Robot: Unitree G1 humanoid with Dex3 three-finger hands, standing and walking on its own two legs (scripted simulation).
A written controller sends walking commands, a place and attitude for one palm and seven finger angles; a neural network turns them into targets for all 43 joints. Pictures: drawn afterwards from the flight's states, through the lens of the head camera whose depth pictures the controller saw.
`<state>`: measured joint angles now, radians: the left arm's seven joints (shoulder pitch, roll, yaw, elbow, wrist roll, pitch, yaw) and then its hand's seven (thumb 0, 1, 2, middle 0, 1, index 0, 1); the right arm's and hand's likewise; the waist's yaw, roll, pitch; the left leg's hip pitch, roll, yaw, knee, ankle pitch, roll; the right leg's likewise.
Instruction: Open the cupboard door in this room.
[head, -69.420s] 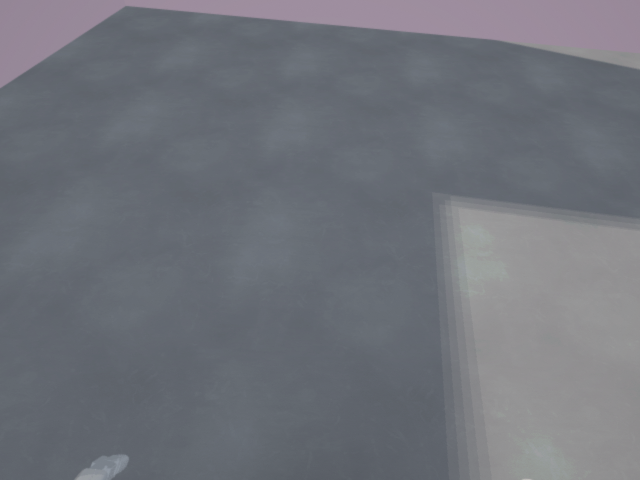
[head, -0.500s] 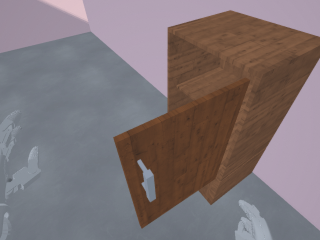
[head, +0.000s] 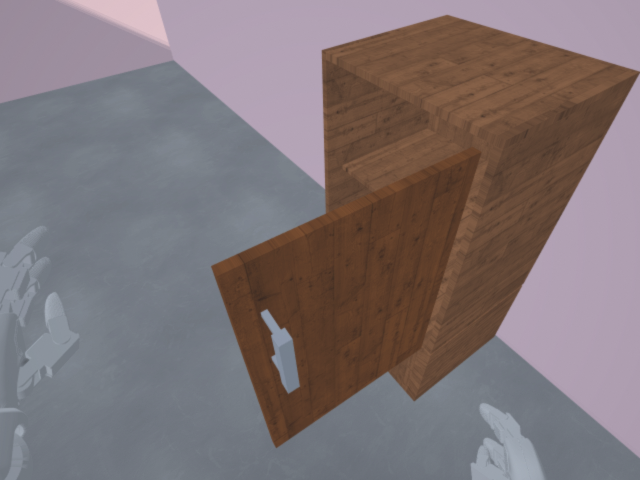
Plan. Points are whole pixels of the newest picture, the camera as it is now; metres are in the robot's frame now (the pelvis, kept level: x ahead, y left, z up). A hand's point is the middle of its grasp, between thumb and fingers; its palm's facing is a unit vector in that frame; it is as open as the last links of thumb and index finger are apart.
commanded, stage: step back with the hand held close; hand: left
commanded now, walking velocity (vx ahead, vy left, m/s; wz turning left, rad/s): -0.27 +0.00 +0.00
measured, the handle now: (279, 352) +0.29 +0.10 -0.02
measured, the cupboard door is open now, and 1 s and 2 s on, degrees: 88 88 88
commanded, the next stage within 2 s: stop stepping back and stand still in 1.30 s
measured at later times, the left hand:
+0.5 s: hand (12, 390) +0.14 +0.30 +0.15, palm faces +0.40 -0.77 -0.50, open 7.4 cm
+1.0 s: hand out of the picture +0.08 +0.29 +0.15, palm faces +0.44 -0.75 -0.49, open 7.4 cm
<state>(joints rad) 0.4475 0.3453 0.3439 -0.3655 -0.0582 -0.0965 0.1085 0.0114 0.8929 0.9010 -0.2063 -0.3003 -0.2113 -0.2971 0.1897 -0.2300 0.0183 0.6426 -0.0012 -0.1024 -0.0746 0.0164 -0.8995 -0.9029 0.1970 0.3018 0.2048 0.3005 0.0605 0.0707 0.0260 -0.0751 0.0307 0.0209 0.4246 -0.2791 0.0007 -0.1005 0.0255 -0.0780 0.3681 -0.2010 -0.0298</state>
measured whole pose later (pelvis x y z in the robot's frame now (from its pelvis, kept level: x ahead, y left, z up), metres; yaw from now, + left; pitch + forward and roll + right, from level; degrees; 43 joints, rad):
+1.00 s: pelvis -0.13 +0.02 -0.01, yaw -1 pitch +5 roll -1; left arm 0.57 0.44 0.48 -0.53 -0.04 -0.22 0.17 0.01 0.89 0.90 -0.20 -0.30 -0.21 -0.30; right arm 0.20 -0.17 0.01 0.64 -0.03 -0.12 -0.06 0.02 -0.90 -0.90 0.20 0.30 0.21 0.30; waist 0.02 -0.03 -0.02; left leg -0.49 0.01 0.03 0.50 -0.10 0.03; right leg -0.18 0.05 0.02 0.54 -0.39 0.00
